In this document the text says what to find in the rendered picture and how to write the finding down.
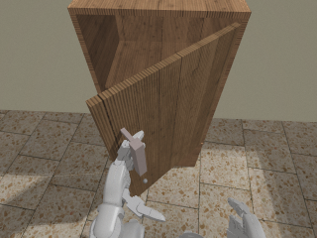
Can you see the left robot thigh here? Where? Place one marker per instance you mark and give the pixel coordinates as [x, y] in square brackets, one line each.
[134, 230]

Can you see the handle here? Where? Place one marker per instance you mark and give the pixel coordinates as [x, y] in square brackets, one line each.
[138, 154]

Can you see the robot right hand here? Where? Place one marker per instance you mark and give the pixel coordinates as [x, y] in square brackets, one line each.
[248, 227]

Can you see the left robot forearm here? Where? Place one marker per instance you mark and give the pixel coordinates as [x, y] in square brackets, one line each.
[108, 223]

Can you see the robot left hand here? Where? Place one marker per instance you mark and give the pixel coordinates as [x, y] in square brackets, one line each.
[118, 176]

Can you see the cupboard door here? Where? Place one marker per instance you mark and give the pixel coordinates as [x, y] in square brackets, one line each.
[171, 101]

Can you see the left robot shin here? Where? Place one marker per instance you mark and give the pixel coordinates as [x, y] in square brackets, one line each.
[133, 220]

